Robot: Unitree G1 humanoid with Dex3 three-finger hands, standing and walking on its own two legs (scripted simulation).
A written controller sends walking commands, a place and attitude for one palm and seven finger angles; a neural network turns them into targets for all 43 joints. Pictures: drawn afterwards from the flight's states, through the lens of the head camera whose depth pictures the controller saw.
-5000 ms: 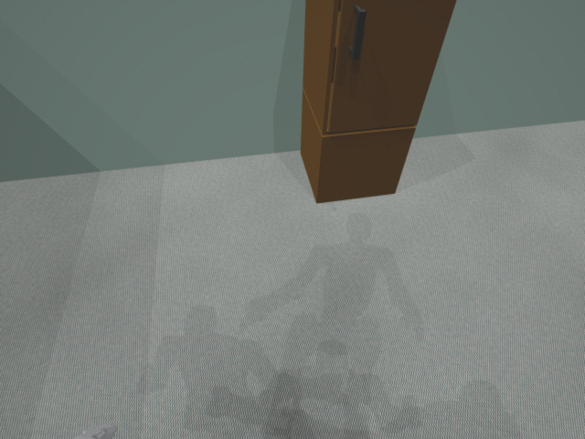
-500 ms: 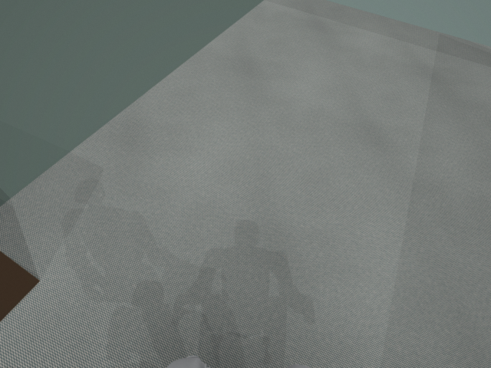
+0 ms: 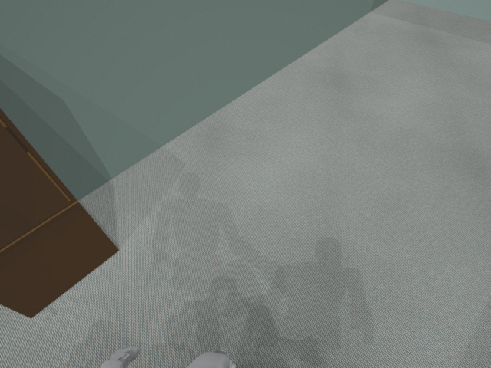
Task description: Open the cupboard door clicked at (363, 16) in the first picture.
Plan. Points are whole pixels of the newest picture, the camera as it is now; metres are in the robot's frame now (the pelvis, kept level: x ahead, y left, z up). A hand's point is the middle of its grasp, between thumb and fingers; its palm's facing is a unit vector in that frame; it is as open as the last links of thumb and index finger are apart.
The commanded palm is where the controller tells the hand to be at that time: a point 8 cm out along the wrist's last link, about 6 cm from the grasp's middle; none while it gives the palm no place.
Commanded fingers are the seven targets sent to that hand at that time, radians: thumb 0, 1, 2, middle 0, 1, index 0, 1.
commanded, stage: turn to face it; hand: left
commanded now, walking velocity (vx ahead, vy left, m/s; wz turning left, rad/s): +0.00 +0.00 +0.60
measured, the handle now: out of the picture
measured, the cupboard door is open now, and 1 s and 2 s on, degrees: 0 0 0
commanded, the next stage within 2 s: take the last steps up to it in 1.12 s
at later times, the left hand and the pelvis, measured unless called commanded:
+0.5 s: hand out of the picture -0.05 +0.26 -0.18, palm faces +0.36 -0.90 -0.26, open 7.4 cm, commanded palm none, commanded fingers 0.00 0.90 0.90 -0.20 -0.30 -0.20 -0.30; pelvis -0.01 +0.04 +0.00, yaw +18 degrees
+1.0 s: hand out of the picture +0.00 +0.22 -0.13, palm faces +0.54 -0.79 -0.29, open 7.4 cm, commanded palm none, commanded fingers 0.00 0.90 0.90 -0.20 -0.30 -0.20 -0.30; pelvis +0.01 -0.01 +0.01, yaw +36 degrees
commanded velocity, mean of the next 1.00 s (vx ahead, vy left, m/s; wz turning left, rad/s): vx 0.00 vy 0.00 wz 0.54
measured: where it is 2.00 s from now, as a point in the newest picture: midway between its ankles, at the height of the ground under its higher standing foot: outside the picture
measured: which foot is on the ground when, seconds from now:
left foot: up 0.00-0.36, down 0.38-0.84, up 0.86-1.00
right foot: down 0.00-0.38, up 0.40-0.82, down 0.84-1.00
